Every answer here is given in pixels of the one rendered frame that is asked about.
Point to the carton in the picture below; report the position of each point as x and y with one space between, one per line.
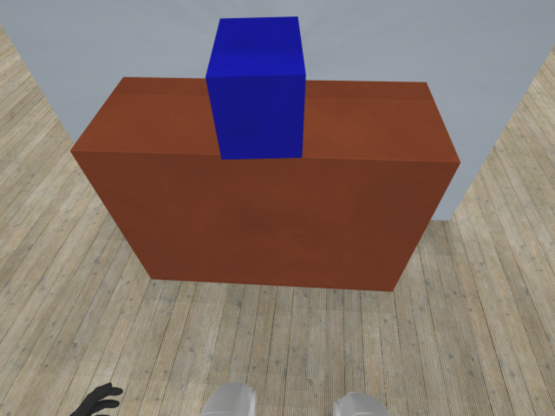
256 85

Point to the pedestal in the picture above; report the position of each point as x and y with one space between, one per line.
377 160

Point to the robot left thigh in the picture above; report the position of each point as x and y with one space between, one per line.
231 399

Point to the robot thigh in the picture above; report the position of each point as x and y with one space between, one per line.
231 399
359 404

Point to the left robot hand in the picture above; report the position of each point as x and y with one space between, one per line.
93 403

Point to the robot right thigh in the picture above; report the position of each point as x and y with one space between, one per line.
359 404

